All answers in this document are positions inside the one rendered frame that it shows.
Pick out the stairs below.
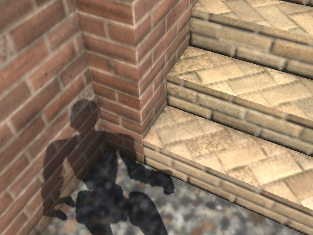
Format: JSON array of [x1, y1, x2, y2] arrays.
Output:
[[143, 0, 313, 235]]

